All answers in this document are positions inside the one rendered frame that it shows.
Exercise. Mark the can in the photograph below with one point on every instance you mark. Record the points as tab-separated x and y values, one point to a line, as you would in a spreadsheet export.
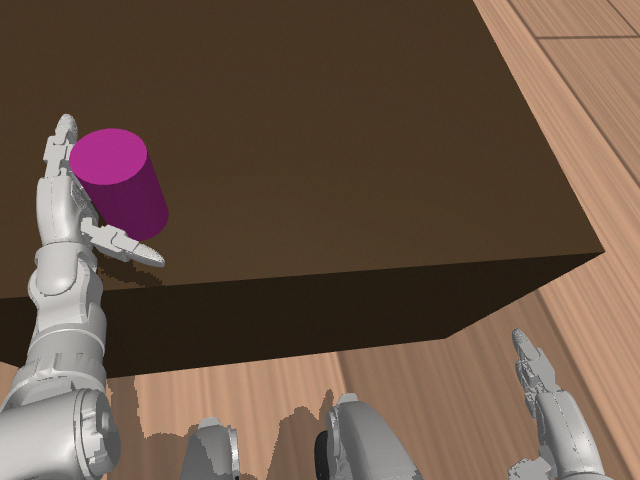
114	168

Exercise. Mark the right robot hand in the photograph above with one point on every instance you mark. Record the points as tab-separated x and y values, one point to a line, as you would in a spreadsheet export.
566	443

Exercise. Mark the left robot arm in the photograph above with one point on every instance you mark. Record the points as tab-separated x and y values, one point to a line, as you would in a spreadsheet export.
56	423

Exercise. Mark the left robot hand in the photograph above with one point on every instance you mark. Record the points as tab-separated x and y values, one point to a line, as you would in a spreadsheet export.
65	213

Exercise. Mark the right robot foot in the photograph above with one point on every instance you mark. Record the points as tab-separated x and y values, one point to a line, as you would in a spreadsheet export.
320	454

